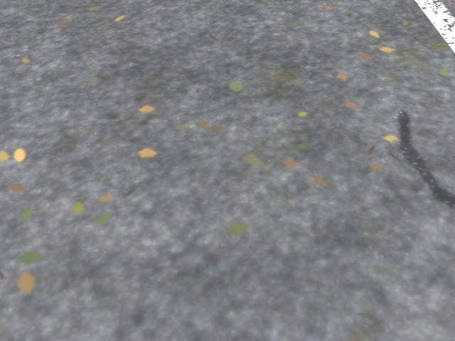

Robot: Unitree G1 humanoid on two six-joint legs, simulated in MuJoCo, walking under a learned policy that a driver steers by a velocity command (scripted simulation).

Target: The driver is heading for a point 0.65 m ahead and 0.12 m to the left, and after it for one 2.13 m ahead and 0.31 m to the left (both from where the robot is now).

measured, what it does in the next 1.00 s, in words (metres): walks ahead: left foot, then right foot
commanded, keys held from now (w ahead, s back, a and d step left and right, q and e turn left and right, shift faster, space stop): w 1.00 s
